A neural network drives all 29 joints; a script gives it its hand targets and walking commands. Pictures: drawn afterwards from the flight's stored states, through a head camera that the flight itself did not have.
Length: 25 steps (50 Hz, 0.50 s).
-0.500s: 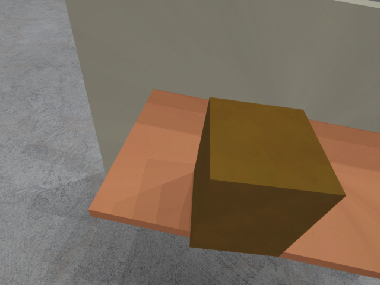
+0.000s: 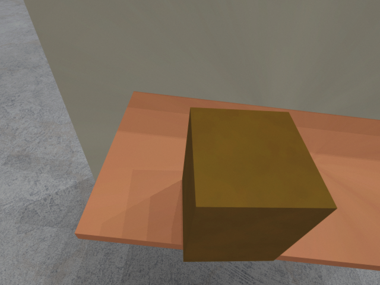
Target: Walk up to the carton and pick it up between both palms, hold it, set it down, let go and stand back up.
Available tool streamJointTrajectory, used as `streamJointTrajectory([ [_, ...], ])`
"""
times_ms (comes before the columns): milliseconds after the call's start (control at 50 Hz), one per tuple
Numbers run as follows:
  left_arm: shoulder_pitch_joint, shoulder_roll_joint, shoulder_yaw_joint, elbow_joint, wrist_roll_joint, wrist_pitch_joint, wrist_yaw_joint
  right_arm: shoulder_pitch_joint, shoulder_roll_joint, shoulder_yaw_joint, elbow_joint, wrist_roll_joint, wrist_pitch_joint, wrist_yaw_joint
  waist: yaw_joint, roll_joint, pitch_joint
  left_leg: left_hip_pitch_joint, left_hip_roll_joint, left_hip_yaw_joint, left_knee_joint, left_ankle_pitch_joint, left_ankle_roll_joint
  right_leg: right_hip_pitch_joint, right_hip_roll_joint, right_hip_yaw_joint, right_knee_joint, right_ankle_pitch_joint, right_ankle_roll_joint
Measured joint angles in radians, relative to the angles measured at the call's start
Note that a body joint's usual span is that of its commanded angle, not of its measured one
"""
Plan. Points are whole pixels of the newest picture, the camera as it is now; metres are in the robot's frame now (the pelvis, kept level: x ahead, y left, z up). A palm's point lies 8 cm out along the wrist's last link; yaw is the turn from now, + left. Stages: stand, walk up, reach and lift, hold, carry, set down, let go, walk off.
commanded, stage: walk up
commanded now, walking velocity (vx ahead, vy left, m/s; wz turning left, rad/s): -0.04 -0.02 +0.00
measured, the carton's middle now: (234, 189) +0.30 -0.12 +0.07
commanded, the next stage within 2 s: none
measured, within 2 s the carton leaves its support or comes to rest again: neither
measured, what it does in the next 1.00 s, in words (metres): steps on the spot: right foot, then left foot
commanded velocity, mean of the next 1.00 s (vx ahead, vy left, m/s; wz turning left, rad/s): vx -0.06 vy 0.10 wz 0.00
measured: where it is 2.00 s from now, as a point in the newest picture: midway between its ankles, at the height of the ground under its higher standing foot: outside the picture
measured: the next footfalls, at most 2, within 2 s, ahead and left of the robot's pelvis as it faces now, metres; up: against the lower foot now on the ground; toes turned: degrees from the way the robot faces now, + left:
right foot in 0.16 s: +0.16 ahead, -0.17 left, +0.00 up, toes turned -6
left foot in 0.82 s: -0.02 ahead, +0.09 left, +0.00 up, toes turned +4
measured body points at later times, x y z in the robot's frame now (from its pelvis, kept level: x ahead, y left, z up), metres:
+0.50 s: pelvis +0.03 -0.08 +0.00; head +0.06 -0.14 +0.44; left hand +0.01 +0.19 -0.12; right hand +0.09 -0.35 -0.18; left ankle +0.03 +0.14 -0.64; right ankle +0.12 -0.16 -0.75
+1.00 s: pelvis -0.03 +0.02 +0.01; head -0.02 +0.08 +0.45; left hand -0.03 +0.27 -0.17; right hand -0.07 -0.22 -0.11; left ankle -0.06 +0.09 -0.75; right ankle +0.02 -0.16 -0.67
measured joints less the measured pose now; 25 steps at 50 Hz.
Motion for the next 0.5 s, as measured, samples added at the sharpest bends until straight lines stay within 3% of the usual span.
streamJointTrajectory([
  [80, -0.079, -0.022, -0.011, -0.04, -0.016, -0.009, -0.002, 0.031, -0.003, 0.0, 0.033, 0.003, 0.003, -0.001, 0.003, -0.006, 0.029, 0.031, 0.01, 0.006, 0.027, -0.041, -0.031, -0.019, -0.025, 0.011, -0.129, 0.105, -0.013],
  [160, -0.104, -0.057, -0.023, -0.051, -0.018, -0.037, 0.005, 0.025, -0.002, 0.003, 0.052, 0.011, 0.007, 0.002, 0.017, 0.0, 0.057, 0.018, 0.017, 0.007, 0.148, -0.135, -0.064, 0.053, -0.015, -0.006, -0.303, 0.249, -0.044],
  [200, -0.099, -0.093, -0.03, -0.038, -0.009, -0.052, 0.008, -0.008, -0.024, 0.002, 0.055, 0.018, 0.015, -0.001, 0.024, 0.064, 0.081, -0.029, 0.052, -0.029, 0.288, -0.216, -0.034, 0.073, 0.023, -0.037, -0.289, 0.205, -0.083],
  [260, -0.057, -0.097, -0.037, -0.033, -0.011, -0.053, 0.018, -0.057, -0.039, -0.015, 0.033, 0.018, 0.046, -0.006, 0.052, 0.051, 0.079, -0.138, -0.002, -0.029, 0.512, -0.298, -0.027, 0.11, -0.001, -0.037, -0.305, 0.18, -0.111],
  [340, 0.028, -0.078, -0.038, -0.029, -0.019, -0.036, 0.041, -0.149, -0.092, -0.045, -0.01, 0.005, 0.09, 0.009, 0.093, 0.035, 0.074, -0.273, -0.038, -0.042, 0.672, -0.235, -0.036, 0.161, -0.025, -0.017, -0.389, 0.222, -0.11],
  [500, 0.111, -0.035, -0.022, -0.022, -0.011, 0.009, 0.058, -0.273, -0.173, -0.085, -0.127, -0.001, 0.151, 0.053, 0.102, 0.055, 0.095, -0.456, -0.058, -0.149, 0.86, -0.076, -0.078, 0.133, -0.063, 0.01, -0.391, 0.254, -0.105],
])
